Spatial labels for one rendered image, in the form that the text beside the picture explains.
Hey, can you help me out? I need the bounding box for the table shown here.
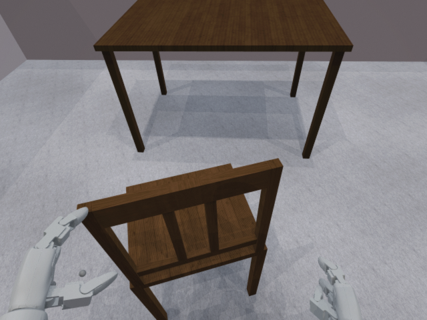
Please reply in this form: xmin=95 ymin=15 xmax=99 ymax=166
xmin=93 ymin=0 xmax=353 ymax=159

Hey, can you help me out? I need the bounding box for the robot left hand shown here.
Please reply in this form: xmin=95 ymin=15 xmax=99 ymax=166
xmin=8 ymin=207 xmax=118 ymax=312

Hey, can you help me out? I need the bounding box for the robot right hand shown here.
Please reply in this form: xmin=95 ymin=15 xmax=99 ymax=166
xmin=310 ymin=256 xmax=362 ymax=320

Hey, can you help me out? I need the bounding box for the chair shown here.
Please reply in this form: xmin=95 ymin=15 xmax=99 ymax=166
xmin=77 ymin=158 xmax=283 ymax=320

